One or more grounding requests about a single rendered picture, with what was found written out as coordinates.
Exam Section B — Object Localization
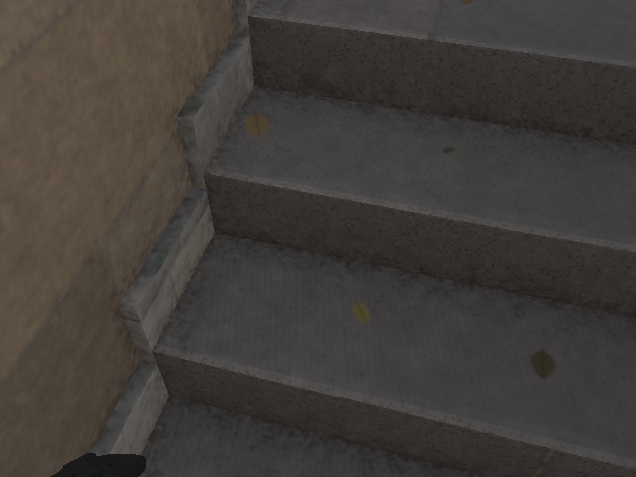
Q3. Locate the robot left hand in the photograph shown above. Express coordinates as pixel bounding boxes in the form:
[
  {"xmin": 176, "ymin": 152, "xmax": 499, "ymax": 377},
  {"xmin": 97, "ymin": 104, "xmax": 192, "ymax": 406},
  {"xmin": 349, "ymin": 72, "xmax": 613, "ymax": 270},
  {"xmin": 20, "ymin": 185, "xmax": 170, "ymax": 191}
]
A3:
[{"xmin": 50, "ymin": 453, "xmax": 146, "ymax": 477}]

